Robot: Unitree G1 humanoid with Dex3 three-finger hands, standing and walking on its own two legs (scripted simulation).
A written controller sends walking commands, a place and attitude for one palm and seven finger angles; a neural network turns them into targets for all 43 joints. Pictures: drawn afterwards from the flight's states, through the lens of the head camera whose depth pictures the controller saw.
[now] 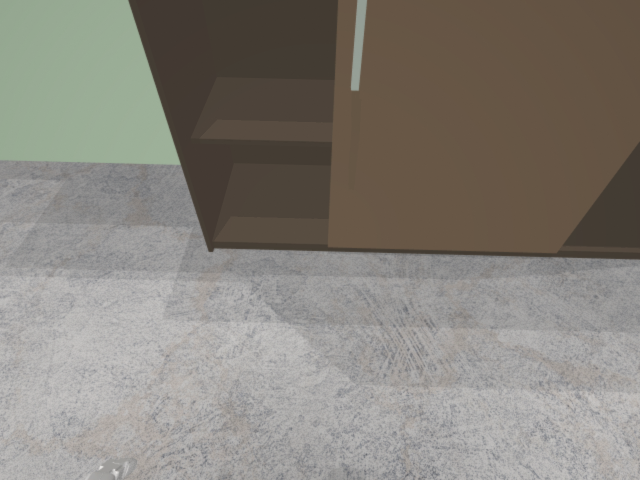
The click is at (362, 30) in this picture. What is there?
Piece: wardrobe's sliding door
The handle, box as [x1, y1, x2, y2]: [351, 0, 366, 90]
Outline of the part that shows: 366,0 357,0 351,90 358,90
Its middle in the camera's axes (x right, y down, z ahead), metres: +0.09 -0.48 +0.93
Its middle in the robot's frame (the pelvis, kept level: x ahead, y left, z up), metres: +1.04 -0.02 +0.10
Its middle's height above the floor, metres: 0.87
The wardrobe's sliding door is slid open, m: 0.47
